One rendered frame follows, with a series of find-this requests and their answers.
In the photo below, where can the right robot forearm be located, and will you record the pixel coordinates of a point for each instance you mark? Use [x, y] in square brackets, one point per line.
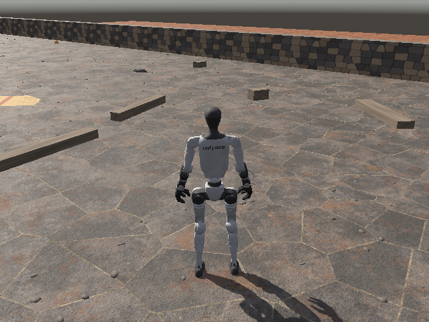
[245, 177]

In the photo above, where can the robot left upper arm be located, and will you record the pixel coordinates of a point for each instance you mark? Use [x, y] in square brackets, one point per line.
[189, 153]

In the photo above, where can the robot left hand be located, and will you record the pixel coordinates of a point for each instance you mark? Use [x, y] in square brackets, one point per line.
[181, 193]

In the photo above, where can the left robot forearm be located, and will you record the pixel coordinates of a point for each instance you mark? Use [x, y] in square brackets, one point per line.
[182, 179]

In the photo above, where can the right robot shin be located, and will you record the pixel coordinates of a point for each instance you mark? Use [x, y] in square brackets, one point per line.
[233, 245]

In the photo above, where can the robot right upper arm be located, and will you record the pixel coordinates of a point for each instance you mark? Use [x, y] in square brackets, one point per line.
[234, 141]

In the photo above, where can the robot right hand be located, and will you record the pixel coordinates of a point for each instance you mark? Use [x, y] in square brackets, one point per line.
[242, 189]

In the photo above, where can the robot left foot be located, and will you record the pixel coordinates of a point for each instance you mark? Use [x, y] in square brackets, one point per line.
[199, 271]

